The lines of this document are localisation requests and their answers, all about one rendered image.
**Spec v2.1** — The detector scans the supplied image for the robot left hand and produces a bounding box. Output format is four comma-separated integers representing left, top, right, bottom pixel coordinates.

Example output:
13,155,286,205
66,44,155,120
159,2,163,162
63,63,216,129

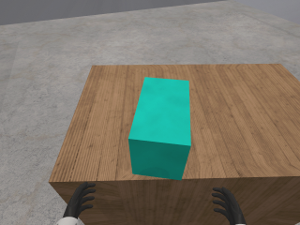
63,181,96,219

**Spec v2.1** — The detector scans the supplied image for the pedestal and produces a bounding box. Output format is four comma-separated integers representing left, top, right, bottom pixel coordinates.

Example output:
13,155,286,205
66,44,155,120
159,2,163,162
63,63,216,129
49,64,300,225

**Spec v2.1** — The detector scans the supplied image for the carton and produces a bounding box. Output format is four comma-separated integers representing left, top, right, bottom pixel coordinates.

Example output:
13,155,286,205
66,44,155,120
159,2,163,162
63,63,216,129
128,77,191,181

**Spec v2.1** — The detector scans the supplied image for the robot right hand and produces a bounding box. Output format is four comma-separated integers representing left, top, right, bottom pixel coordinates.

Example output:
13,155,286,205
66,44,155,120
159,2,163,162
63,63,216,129
211,187,247,225

